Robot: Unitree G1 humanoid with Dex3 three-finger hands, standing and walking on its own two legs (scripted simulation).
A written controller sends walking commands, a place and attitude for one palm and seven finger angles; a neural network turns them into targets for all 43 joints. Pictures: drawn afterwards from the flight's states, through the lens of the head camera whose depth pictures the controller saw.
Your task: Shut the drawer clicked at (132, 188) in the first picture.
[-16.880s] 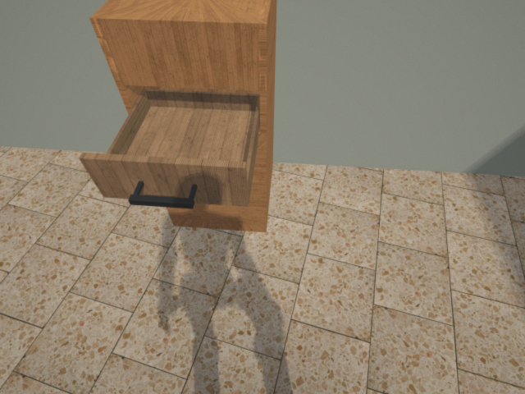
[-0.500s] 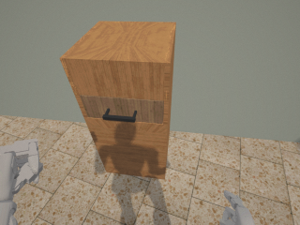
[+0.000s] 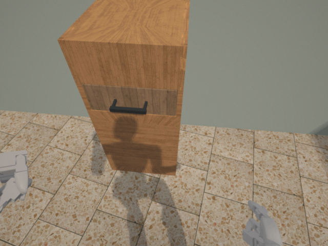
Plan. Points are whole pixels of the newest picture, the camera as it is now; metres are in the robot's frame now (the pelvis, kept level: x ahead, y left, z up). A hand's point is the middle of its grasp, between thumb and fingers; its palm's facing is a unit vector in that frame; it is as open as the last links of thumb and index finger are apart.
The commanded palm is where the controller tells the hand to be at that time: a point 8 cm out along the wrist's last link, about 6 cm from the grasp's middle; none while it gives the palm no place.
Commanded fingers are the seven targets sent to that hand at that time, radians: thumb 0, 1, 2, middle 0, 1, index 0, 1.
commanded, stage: step back with the hand held close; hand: left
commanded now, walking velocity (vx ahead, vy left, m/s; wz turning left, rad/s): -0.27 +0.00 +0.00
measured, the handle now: (129, 106) +0.65 +0.19 -0.10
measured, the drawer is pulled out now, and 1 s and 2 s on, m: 0.00 0.00 0.00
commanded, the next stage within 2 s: stop stepping back and stand still in 1.02 s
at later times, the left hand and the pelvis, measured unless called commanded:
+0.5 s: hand (17, 197) +0.16 +0.24 +0.17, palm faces +0.37 -0.76 -0.53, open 3.3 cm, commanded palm +0.09 +0.28 +0.18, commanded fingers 0.00 0.90 0.90 -1.40 -1.60 -1.40 -1.60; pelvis -0.03 +0.00 -0.01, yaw +1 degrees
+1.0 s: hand out of the picture +0.08 +0.24 +0.18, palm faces +0.42 -0.79 -0.44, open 3.3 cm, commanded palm +0.02 +0.27 +0.18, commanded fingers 0.00 0.90 0.90 -1.40 -1.60 -1.40 -1.60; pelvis -0.10 -0.01 +0.00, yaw +1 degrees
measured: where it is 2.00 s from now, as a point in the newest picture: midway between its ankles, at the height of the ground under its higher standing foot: outside the picture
